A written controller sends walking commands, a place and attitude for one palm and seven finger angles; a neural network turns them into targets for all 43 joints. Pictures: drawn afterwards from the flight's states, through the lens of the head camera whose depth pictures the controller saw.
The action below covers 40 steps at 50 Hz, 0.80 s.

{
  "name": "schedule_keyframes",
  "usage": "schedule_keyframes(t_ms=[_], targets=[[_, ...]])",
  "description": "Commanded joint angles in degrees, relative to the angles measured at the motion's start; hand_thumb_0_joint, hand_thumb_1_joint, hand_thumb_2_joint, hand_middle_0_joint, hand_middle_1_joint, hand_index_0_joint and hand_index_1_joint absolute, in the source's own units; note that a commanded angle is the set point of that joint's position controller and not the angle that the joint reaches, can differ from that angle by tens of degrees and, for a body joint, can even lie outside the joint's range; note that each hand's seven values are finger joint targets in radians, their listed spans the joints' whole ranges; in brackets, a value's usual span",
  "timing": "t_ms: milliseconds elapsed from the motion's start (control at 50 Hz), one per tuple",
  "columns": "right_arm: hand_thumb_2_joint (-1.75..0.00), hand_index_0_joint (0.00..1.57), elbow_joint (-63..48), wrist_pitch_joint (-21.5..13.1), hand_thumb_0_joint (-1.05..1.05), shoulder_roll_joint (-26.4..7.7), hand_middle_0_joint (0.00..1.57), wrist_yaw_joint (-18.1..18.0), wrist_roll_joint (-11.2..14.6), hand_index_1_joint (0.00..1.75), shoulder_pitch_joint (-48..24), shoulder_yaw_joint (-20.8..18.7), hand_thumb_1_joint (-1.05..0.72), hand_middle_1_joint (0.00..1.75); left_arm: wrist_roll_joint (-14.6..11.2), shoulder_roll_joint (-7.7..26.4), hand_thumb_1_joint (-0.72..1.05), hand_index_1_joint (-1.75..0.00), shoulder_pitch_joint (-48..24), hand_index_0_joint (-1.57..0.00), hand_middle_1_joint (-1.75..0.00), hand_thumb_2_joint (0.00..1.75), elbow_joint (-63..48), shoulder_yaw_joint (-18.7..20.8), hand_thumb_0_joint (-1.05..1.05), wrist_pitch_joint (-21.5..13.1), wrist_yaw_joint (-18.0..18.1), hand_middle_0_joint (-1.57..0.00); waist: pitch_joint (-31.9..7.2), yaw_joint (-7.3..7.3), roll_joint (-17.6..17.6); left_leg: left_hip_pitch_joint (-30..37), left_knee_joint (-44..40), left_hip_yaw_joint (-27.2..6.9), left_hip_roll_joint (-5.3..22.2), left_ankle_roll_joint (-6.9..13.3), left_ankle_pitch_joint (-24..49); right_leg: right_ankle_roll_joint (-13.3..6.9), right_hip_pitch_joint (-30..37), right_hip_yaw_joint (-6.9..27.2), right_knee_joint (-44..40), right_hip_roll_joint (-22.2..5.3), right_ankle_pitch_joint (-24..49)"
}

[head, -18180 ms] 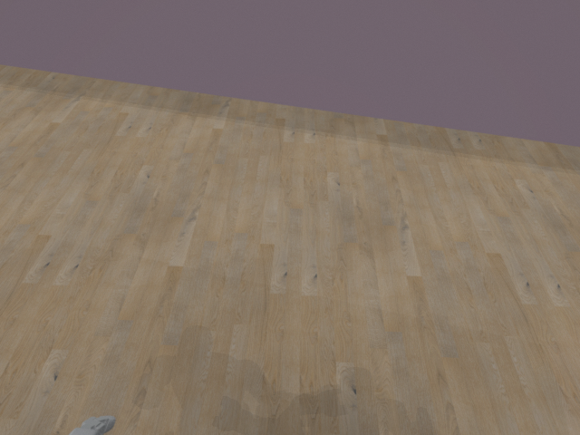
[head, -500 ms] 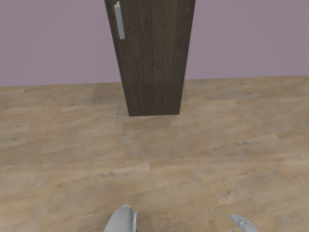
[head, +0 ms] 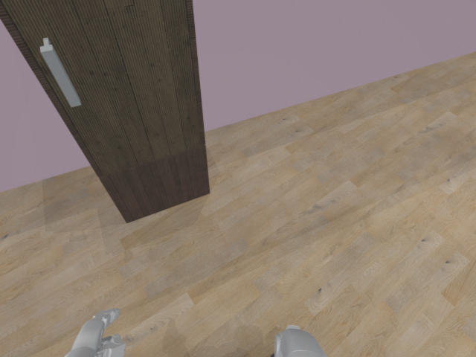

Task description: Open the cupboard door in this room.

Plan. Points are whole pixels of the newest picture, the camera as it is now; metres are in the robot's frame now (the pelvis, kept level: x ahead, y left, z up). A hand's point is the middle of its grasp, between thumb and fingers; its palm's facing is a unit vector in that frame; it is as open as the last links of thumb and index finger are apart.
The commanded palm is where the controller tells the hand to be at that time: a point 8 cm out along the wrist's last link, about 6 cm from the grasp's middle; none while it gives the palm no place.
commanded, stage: turn to face it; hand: left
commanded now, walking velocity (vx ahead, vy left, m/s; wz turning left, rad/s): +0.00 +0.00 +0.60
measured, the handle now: (61, 73) +0.70 +0.44 +0.05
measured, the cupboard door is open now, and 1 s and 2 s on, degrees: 0 0 0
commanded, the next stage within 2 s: take the last steps up to it in 0.80 s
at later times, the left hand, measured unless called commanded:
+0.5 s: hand out of the picture +0.06 +0.24 -0.20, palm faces +0.24 -0.95 -0.20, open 7.3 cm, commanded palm none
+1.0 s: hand out of the picture +0.00 +0.20 -0.16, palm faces +0.36 -0.90 -0.23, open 7.4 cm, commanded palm none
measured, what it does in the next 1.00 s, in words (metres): steps on the spot, turning left: right foot, then left foot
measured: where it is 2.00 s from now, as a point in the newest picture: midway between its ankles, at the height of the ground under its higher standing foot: (219, 345)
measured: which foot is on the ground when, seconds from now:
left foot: down 0.00-0.10, up 0.12-0.40, down 0.42-1.00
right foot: up 0.00-0.06, down 0.08-0.42, up 0.44-1.00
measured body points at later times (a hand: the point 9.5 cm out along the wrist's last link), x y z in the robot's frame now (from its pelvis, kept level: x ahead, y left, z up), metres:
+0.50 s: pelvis +0.02 +0.02 -0.02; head +0.04 +0.06 +0.43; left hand +0.04 +0.29 -0.18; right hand +0.11 -0.21 -0.15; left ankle +0.01 +0.10 -0.74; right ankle +0.05 -0.13 -0.70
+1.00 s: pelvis +0.00 +0.00 +0.00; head +0.02 -0.01 +0.45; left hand -0.02 +0.24 -0.14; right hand +0.13 -0.21 -0.16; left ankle +0.01 +0.10 -0.74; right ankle +0.03 -0.13 -0.72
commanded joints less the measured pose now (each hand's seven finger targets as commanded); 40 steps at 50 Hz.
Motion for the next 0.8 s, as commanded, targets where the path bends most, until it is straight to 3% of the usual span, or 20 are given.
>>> schedule_keyframes(t_ms=[0, 40, 60, 80, 100, 120, 140, 160, 220, 280, 340, 360, 380, 400, 420, 440, 480, 500, 600, 780], targets=[[-0.90, 0.20, -1.16, -0.98, 0.00, -7.86, 0.20, 0.26, -0.31, 0.30, 3.18, -1.03, -0.90, 0.30, 0.27, -1.86, 0.90, -0.30, 4.02, -0.20, -0.30, 0.90, -0.71, -2.29, 0.00, -2.07, 0.46, -0.20, -8.00, 1.15, 7.54, 3.63, -4.29, -11.42, 12.30, 4.79, 36.50, -1.33, 10.71, -2.17, -14.80, 2.95, 2.76], [-0.90, 0.20, 0.07, -1.31, 0.00, -7.01, 0.20, 0.39, 0.19, 0.30, 4.43, -0.43, -0.90, 0.30, 0.15, 1.33, 0.90, -0.30, 8.20, -0.20, -0.30, 0.90, 2.07, -2.38, 0.00, -3.93, 1.12, -0.20, -10.58, 3.67, 3.76, 2.18, 1.57, -10.63, 7.94, 0.62, 33.04, -1.85, 21.54, -1.47, -28.54, 1.18, 16.18], [-0.90, 0.20, 0.40, -1.55, 0.00, -4.46, 0.20, 0.67, 0.78, 0.30, 5.69, 0.25, -0.90, 0.30, 0.20, 5.57, 0.90, -0.30, 10.62, -0.20, -0.30, 0.90, 3.60, -2.05, 0.00, -4.88, 1.86, -0.20, -14.41, 4.22, -3.01, -5.89, 6.31, -9.06, 5.33, -2.06, 19.82, -3.92, 32.89, 5.58, -26.83, -7.69, 35.38], [-0.90, 0.20, 0.07, -0.92, 0.00, -0.83, 0.20, 0.82, 1.33, 0.30, 5.66, 1.43, -0.90, 0.30, -0.24, 6.86, 0.90, -0.30, 12.73, -0.20, -0.30, 0.90, 5.30, -2.38, 0.00, -5.34, 2.23, -0.20, -16.01, 4.31, -8.25, -12.59, 10.55, -9.11, 0.99, -4.24, -8.24, -8.64, 38.06, 9.85, -24.34, -17.43, 56.27], [-0.90, 0.20, -0.88, 0.71, 0.00, -0.63, 0.20, 0.34, 1.79, 0.30, 3.90, 1.39, -0.90, 0.30, -0.67, 7.96, 0.90, -0.30, 13.79, -0.20, -0.30, 0.90, 5.53, -1.79, 0.00, -5.26, 2.43, -0.20, -17.20, 5.76, -14.32, -12.10, 17.22, -12.16, -1.03, -4.65, -19.13, -13.24, 35.20, 11.40, -25.51, -20.10, 60.72], [-0.90, 0.20, -0.93, 1.52, 0.00, -1.74, 0.20, 0.17, 1.70, 0.30, 2.68, 1.23, -0.90, 0.30, -0.69, 8.20, 0.90, -0.30, 11.84, -0.20, -0.30, 0.90, 5.16, -1.74, 0.00, -4.88, 2.63, -0.20, -15.21, 5.81, -15.17, -12.21, 22.13, -14.62, -1.38, -4.46, -20.17, -14.49, 31.32, 11.12, -26.72, -19.97, 57.27], [-0.90, 0.20, -0.35, 1.85, 0.00, -1.68, 0.20, 0.22, 1.61, 0.30, 2.79, 0.90, -0.90, 0.30, -0.49, 7.52, 0.90, -0.30, 8.87, -0.20, -0.30, 0.90, 4.46, -1.85, 0.00, -4.43, 2.86, -0.20, -12.68, 4.75, -11.91, -13.45, 25.97, -15.77, -1.99, -4.44, -18.16, -14.46, 29.87, 9.19, -26.60, -19.02, 52.69], [-0.90, 0.20, 0.22, 2.19, 0.00, -1.62, 0.20, 0.41, 1.58, 0.30, 3.38, 0.78, -0.90, 0.30, -0.42, 6.96, 0.90, -0.30, 6.38, -0.20, -0.30, 0.90, 3.51, -1.90, 0.00, -4.04, 3.06, -0.20, -11.07, 3.68, -8.90, -14.25, 28.48, -16.33, -2.11, -4.48, -15.88, -13.63, 28.21, 6.53, -26.97, -17.98, 47.20], [-0.90, 0.20, -0.26, 3.04, 0.00, -1.04, 0.20, 1.04, 1.36, 0.30, 3.84, 0.23, -0.90, 0.30, -0.20, 6.39, 0.90, -0.30, 3.13, -0.20, -0.30, 0.90, 1.56, -1.43, 0.00, -3.37, 3.22, -0.20, -6.78, 1.90, -8.19, -12.05, 29.98, -15.06, -2.01, -4.76, -11.70, -10.68, 18.48, 1.52, -30.10, -16.60, 31.34], [-0.90, 0.20, -1.84, 3.11, 0.00, -0.71, 0.20, 1.45, 1.03, 0.30, 3.44, -0.22, -0.90, 0.30, 0.13, 6.24, 0.90, -0.30, 2.50, -0.20, -0.30, 0.90, 0.94, -0.65, 0.00, -2.98, 3.10, -0.20, -5.51, 1.65, -10.53, -11.13, 25.17, -13.34, -1.91, -4.96, -10.54, -9.75, 15.62, -0.60, -30.63, -16.50, 20.69], [-0.90, 0.20, -2.85, 2.46, 0.00, -0.66, 0.20, 1.63, 0.86, 0.30, 4.01, -0.53, -0.90, 0.30, 0.03, 5.88, 0.90, -0.30, 3.70, -0.20, -0.30, 0.90, 0.86, 0.09, 0.00, -2.51, 2.92, -0.20, -6.63, 1.05, -9.92, -7.46, 11.54, -10.91, -2.76, -4.81, -3.68, -7.25, 15.83, -2.78, -25.29, -15.23, 16.51], [-0.90, 0.20, -2.84, 2.06, 0.00, -1.31, 0.20, 1.68, 0.73, 0.30, 5.52, -0.70, -0.90, 0.30, -0.36, 5.23, 0.90, -0.30, 3.85, -0.20, -0.30, 0.90, 0.65, 0.23, 0.00, -2.16, 2.77, -0.20, -7.70, 0.09, -6.81, -2.91, 3.63, -10.70, -2.87, -4.49, 2.56, -5.40, 13.87, -4.24, -21.22, -13.79, 12.69], [-0.90, 0.20, -2.96, 1.50, 0.00, -4.34, 0.20, 1.77, 0.56, 0.30, 6.53, -1.32, -0.90, 0.30, -0.85, 3.18, 0.90, -0.30, 4.80, -0.20, -0.30, 0.90, -0.02, -0.08, 0.00, -1.55, 2.49, -0.20, -7.74, -0.47, 3.40, 0.86, -4.95, -18.13, 1.05, -2.68, 6.12, -2.61, 8.14, -5.84, -12.92, -9.59, 3.46], [-0.90, 0.20, -4.08, 1.14, 0.00, -10.10, 0.20, 1.61, 0.15, 0.30, 8.03, -2.66, -0.90, 0.30, -0.97, -0.88, 0.90, -0.30, 4.85, -0.20, -0.30, 0.90, -1.93, -0.75, 0.00, -1.12, 2.06, -0.20, -6.35, -1.51, 21.05, 2.28, -12.89, -36.59, 14.12, 2.58, 15.74, 1.49, -2.44, -7.01, 0.06, -2.03, -15.77], [-0.90, 0.20, -3.62, 1.17, 0.00, -12.63, 0.20, 0.78, -0.28, 0.30, 8.68, -3.27, -0.90, 0.30, -0.55, -0.60, 0.90, -0.30, 1.17, -0.20, -0.30, 0.90, -3.01, -1.17, 0.00, -0.54, 2.28, -0.20, -5.76, -3.35, 19.25, -1.32, -15.75, -42.09, 18.14, 6.74, 17.33, 1.02, -3.14, -0.68, 9.22, -0.97, -18.21], [-0.90, 0.20, -3.40, 1.00, 0.00, -11.75, 0.20, 0.13, -0.21, 0.30, 6.89, -3.13, -0.90, 0.30, -0.48, -0.95, 0.90, -0.30, 0.35, -0.20, -0.30, 0.90, -2.50, -0.76, 0.00, -0.48, 2.37, -0.20, -6.37, -2.02, 16.63, -0.95, -15.12, -41.23, 16.01, 6.24, 16.62, 0.54, -5.27, 3.12, 13.51, -0.86, -14.91], [-0.90, 0.20, -5.01, 0.65, 0.00, -8.79, 0.20, -0.19, -0.08, 0.30, 0.36, -1.84, -0.90, 0.30, -0.44, 0.30, 0.90, -0.30, 2.21, -0.20, -0.30, 0.90, -0.10, -0.44, 0.00, -0.86, 1.71, -0.20, -5.68, 0.68, 9.93, -0.44, -13.17, -33.94, 11.06, 6.05, 18.70, 0.76, -4.91, 4.58, 15.75, -1.33, -6.67], [-0.90, 0.20, -5.28, 0.19, 0.00, -7.77, 0.20, -0.30, 0.25, 0.30, -1.29, -1.46, -0.90, 0.30, -0.40, 0.46, 0.90, -0.30, 4.86, -0.20, -0.30, 0.90, 1.27, -0.46, 0.00, -1.14, 1.39, -0.20, -7.80, 1.92, 6.96, 3.11, -12.10, -30.28, 9.34, 5.71, 23.06, 1.11, -4.57, 4.15, 15.70, -1.10, -4.14], [-0.90, 0.20, -4.65, 0.01, 0.00, -7.85, 0.20, -0.36, 0.85, 0.30, -0.14, -1.22, -0.90, 0.30, -0.59, 2.09, 0.90, -0.30, 7.70, -0.20, -0.30, 0.90, 3.49, -0.90, 0.00, -0.93, 1.83, -0.20, -9.60, 1.65, 4.18, 9.56, -11.78, -27.52, 7.73, 6.10, 32.65, 2.20, -3.13, 4.42, 13.13, -0.42, -1.85], [-0.90, 0.20, -4.23, 1.13, 0.00, -9.17, 0.20, 0.04, 0.54, 0.30, -1.42, -1.53, -0.90, 0.30, -0.68, 2.26, 0.90, -0.30, 6.90, -0.20, -0.30, 0.90, 3.33, -1.66, 0.00, -0.35, 2.14, -0.20, -6.79, 0.73, 5.95, 5.49, -14.40, -32.94, 8.15, 8.83, 17.90, 1.77, 1.50, 4.44, 3.13, 0.35, -6.10]])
